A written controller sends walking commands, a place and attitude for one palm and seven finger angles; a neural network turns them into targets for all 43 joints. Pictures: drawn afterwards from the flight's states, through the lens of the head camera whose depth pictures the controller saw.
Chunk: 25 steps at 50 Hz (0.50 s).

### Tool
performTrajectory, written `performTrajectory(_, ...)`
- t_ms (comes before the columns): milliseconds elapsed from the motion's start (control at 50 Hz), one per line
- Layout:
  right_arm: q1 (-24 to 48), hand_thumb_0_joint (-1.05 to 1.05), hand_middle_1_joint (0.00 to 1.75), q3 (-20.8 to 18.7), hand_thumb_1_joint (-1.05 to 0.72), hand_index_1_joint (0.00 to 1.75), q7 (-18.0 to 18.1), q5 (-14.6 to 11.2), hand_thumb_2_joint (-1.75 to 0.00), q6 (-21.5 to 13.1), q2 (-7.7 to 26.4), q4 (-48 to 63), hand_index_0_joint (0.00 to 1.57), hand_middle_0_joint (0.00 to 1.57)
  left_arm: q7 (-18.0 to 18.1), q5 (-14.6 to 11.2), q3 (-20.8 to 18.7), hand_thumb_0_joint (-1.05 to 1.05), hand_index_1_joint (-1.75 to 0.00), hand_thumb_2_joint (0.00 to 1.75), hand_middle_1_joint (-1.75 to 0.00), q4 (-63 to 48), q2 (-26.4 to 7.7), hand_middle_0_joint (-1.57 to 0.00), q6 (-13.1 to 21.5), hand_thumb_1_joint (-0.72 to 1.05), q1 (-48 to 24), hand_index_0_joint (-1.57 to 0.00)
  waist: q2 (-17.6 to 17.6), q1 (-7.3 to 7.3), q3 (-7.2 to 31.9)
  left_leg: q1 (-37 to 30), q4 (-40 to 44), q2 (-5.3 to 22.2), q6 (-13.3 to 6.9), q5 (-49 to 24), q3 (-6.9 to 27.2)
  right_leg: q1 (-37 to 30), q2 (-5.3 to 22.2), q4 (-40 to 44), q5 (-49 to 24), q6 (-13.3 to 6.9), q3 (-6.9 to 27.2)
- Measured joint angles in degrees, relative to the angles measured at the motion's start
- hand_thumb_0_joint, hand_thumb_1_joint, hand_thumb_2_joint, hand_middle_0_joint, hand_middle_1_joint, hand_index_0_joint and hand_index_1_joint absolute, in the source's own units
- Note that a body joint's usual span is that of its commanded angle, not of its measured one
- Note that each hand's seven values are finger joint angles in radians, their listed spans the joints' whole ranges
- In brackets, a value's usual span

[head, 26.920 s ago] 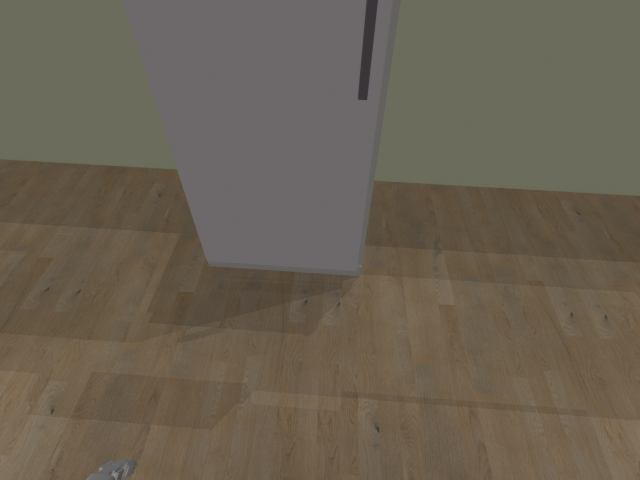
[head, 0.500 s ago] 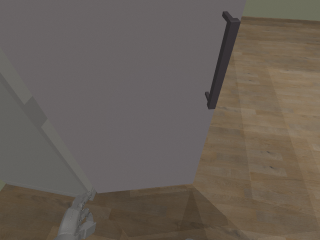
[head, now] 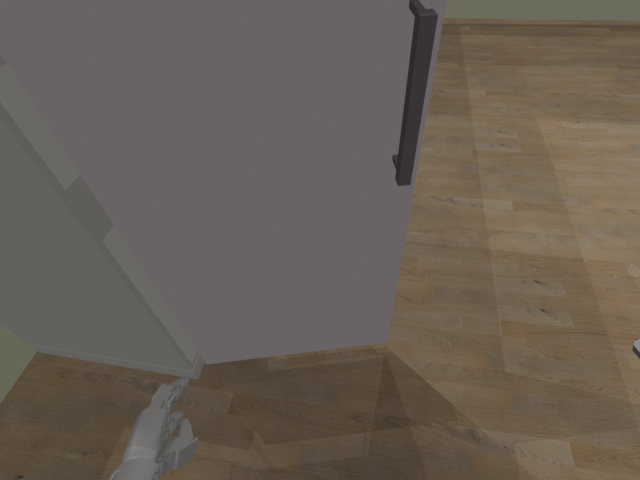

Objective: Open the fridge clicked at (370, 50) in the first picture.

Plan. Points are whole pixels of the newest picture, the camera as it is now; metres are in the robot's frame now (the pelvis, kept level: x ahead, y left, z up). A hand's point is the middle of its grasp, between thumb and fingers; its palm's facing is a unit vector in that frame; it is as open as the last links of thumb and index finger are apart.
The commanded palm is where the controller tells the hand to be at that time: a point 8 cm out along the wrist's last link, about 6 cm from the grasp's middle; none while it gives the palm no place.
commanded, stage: step back with the hand held close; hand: right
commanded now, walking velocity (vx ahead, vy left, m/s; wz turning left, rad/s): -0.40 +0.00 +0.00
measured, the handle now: (408, 103) +0.58 -0.13 +0.18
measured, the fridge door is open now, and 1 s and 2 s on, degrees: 74 74 74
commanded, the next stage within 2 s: stop stepping back and stand still in 0.04 s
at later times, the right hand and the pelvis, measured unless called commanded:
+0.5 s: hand out of the picture +0.10 -0.29 +0.16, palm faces +0.47 +0.83 -0.31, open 7.4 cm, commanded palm +0.03 -0.32 +0.19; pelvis -0.12 -0.03 +0.00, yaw +2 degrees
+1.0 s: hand out of the picture +0.09 -0.30 +0.16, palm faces +0.44 +0.80 -0.41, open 7.4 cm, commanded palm +0.03 -0.34 +0.19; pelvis -0.12 -0.04 +0.00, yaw +2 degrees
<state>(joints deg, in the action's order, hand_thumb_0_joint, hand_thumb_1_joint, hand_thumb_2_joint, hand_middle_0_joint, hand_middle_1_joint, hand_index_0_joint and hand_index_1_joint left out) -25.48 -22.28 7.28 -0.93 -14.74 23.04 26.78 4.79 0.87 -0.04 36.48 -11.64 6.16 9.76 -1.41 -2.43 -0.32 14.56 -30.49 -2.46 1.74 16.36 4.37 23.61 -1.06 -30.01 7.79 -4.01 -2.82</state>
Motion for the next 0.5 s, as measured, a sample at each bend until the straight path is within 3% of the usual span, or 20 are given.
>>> performTrajectory(40, 1.18, 0.01, 0.30, -0.56, -0.88, 0.31, -0.45, -0.50, -0.90, 0.69, 1.23, -0.34, 0.21, 0.21, -0.21, 0.32, 0.00, 0.01, -0.30, 0.90, -0.30, -1.25, 0.55, -0.20, 0.15, 0.90, -1.59, -0.20, -0.40, 0.78, -1.53, 2.74, -6.48, -0.57, -0.51, 4.72, 0.23, -0.45, -0.02, 2.54, -2.62, -1.25, -0.51)
performTrajectory(120, -2.27, 0.01, 0.30, -2.00, -0.88, 0.31, -0.55, -1.79, -0.90, 1.78, 2.87, 2.05, 0.21, 0.21, -1.40, 0.62, 0.10, 0.01, -0.30, 0.90, -0.30, -3.37, 1.68, -0.20, 1.70, 0.90, -1.88, -0.20, 0.62, 1.71, -1.43, 4.75, -15.95, -2.50, -1.45, 9.88, -2.29, -1.45, 1.83, 8.43, -7.66, -1.16, -0.76)
performTrajectory(180, -5.40, 0.01, 0.30, -1.78, -0.88, 0.31, -0.14, -2.35, -0.90, 2.63, 2.85, 3.86, 0.21, 0.21, -1.65, 0.64, 0.27, 0.01, -0.30, 0.90, -0.30, -3.79, 1.77, -0.20, 1.96, 0.90, -0.46, -0.20, 1.61, 1.59, 0.56, 1.45, -12.33, -2.59, -2.34, 11.32, -5.67, -1.58, 2.84, 12.97, -10.58, -0.43, -0.83)
performTrajectory(220, -6.02, 0.01, 0.30, -1.39, -0.88, 0.31, 0.03, -2.67, -0.90, 3.36, 2.99, 3.95, 0.21, 0.21, -1.49, 0.67, 0.23, 0.01, -0.30, 0.90, -0.30, -3.73, 1.66, -0.20, 1.68, 0.90, 0.66, -0.20, 1.75, 1.70, 1.84, -3.02, -4.57, -2.51, -3.25, 11.61, -7.50, -0.68, 2.38, 14.45, -9.47, 0.96, -0.42)
performTrajectory(260, -6.88, 0.01, 0.30, -2.44, -0.88, 0.31, 0.38, -2.77, -0.90, 3.99, 4.36, 4.88, 0.21, 0.21, -1.41, 0.59, 0.59, 0.01, -0.30, 0.90, -0.30, -4.15, 1.60, -0.20, 1.09, 0.90, 1.26, -0.20, -1.08, 0.94, 2.70, -6.92, 6.44, -0.26, -5.27, 10.68, -6.49, 3.39, 0.35, 9.62, -1.80, 3.54, -2.13)
performTrajectory(280, -6.87, 0.01, 0.30, -2.54, -0.88, 0.31, 0.44, -2.77, -0.90, 4.11, 4.03, 5.24, 0.21, 0.21, -1.36, 0.73, 0.67, 0.01, -0.30, 0.90, -0.30, -3.60, 0.93, -0.20, 0.79, 0.90, 0.91, -0.20, -1.17, -0.12, 2.32, -5.89, 7.49, 0.16, -5.55, 3.71, -5.93, 6.14, 0.32, 2.34, 2.61, 4.42, -1.56)
performTrajectory(320, -6.25, 0.01, 0.30, -1.38, -0.88, 0.31, 0.48, -2.63, -0.90, 4.56, 2.50, 4.81, 0.21, 0.21, -1.16, 0.83, 0.64, 0.01, -0.30, 0.90, -0.30, -0.87, -0.15, -0.20, 0.16, 0.90, 1.41, -0.20, -0.52, -1.19, 2.29, -4.72, 4.93, 0.09, -4.59, -0.34, -5.42, 8.14, 0.07, -12.01, 7.71, 5.11, 1.23)
performTrajectory(360, -4.89, 0.01, 0.30, -0.36, -0.88, 0.31, 0.78, -2.21, -0.90, 4.89, 1.09, 2.89, 0.21, 0.21, -0.62, 0.23, 0.66, 0.01, -0.30, 0.90, -0.30, 1.22, -0.30, -0.20, -0.20, 0.90, 3.74, -0.20, -1.43, -1.32, 3.89, -4.76, 4.02, 1.02, -3.55, 0.59, -5.09, 5.78, 0.02, -17.47, 10.10, 4.88, 1.79)
performTrajectory(440, 0.01, 0.01, 0.30, 0.56, -0.88, 0.31, 1.96, -1.00, -0.90, 5.44, -1.92, -1.86, 0.21, 0.21, 0.69, -0.20, 0.24, 0.01, -0.30, 0.90, -0.30, 2.37, -2.06, -0.20, 1.00, 0.90, 7.75, -0.20, -0.69, 1.16, 5.95, -2.65, -0.55, 2.09, -1.67, 3.20, -6.95, -5.42, 2.62, -3.94, 10.62, 2.95, 2.77)
performTrajectory(500, 0.86, 0.01, 0.30, -0.94, -0.88, 0.31, 2.29, -1.26, -0.90, 5.45, -1.74, -3.62, 0.21, 0.21, 0.88, -0.29, -0.02, 0.01, -0.30, 0.90, -0.30, 3.21, -1.01, -0.20, 1.77, 0.90, 6.46, -0.20, -2.29, 3.07, 3.49, 0.87, -8.52, 2.81, -1.69, 7.88, -4.77, -5.86, 0.92, -3.70, 7.29, 2.65, 1.35)
